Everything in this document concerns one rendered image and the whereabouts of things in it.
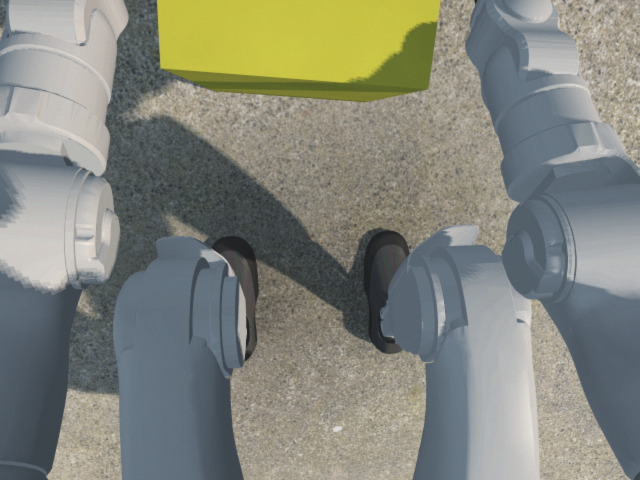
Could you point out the robot left upper arm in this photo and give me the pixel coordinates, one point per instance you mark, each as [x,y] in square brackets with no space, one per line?
[58,235]

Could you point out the robot right forearm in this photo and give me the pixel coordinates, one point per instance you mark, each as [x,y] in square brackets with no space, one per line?
[540,105]

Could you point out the right robot shin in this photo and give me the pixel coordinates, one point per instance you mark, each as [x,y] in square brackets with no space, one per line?
[456,235]

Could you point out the robot left thigh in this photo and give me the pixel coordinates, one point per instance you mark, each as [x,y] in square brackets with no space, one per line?
[174,400]

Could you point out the robot right upper arm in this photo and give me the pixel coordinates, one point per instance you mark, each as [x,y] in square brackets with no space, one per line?
[578,252]

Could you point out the carton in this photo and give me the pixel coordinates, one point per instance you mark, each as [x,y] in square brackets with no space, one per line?
[348,50]

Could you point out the robot left forearm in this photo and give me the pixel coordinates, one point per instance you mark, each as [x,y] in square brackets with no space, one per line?
[57,65]

